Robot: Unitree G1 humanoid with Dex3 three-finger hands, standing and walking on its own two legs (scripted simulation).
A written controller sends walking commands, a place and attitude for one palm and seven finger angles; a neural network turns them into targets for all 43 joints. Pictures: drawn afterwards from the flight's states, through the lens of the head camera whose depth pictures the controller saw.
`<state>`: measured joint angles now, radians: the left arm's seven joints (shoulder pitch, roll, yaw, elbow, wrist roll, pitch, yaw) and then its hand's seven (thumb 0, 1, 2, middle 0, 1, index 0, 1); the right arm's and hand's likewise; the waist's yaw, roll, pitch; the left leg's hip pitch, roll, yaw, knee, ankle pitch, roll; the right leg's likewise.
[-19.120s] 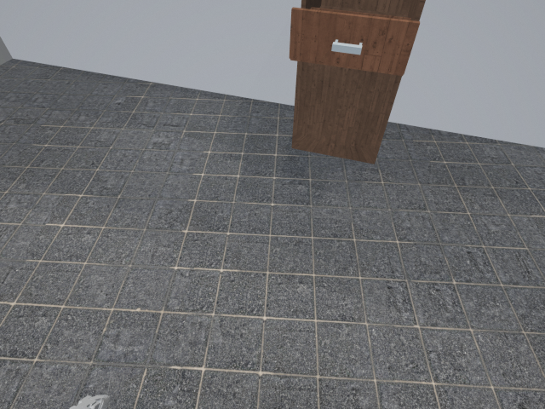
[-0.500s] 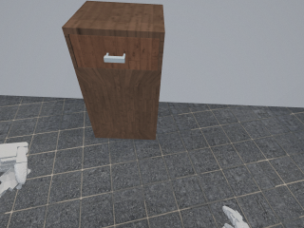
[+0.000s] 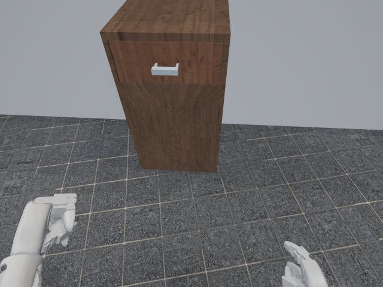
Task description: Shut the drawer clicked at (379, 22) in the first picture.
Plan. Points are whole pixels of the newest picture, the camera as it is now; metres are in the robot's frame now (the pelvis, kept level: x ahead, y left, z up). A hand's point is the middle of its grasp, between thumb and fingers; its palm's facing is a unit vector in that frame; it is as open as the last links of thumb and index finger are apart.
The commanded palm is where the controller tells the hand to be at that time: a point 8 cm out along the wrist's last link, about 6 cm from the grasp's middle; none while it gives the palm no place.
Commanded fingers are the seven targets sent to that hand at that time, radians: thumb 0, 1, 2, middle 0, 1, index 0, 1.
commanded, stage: let the arm hang, fingers relaxed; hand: left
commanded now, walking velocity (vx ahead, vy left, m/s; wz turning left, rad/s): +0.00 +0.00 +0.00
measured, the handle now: (165, 68) +0.90 +0.19 -0.01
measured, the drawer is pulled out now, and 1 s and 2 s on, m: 0.00 0.00 0.00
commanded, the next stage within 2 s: look to check the result in 1.02 s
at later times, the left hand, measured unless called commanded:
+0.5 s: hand out of the picture -0.07 +0.21 -0.16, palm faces +0.02 -0.97 -0.26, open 5.3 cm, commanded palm none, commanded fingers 0.00 0.90 0.90 -0.20 -0.30 -0.20 -0.30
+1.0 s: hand out of the picture +0.02 +0.17 -0.17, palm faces +0.02 -0.98 -0.19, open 7.3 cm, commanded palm none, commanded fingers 0.00 0.90 0.90 -0.20 -0.30 -0.20 -0.30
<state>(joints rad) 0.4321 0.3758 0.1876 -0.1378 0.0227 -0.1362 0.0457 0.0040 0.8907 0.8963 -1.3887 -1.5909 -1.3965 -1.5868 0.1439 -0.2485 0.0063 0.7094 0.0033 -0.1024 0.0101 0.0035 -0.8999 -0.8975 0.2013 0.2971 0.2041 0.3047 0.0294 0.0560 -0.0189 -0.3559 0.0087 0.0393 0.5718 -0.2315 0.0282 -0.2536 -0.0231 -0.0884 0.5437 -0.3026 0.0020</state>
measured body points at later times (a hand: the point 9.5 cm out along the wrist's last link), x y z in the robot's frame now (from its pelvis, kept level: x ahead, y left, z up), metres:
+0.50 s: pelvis -0.01 +0.00 +0.01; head +0.02 +0.01 +0.46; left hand -0.07 +0.26 -0.14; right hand -0.03 -0.23 -0.15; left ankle +0.04 +0.10 -0.73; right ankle -0.01 -0.12 -0.73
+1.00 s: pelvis +0.00 -0.01 +0.01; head +0.00 -0.01 +0.46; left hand +0.02 +0.22 -0.15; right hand +0.00 -0.23 -0.15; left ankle +0.04 +0.10 -0.73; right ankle -0.01 -0.12 -0.73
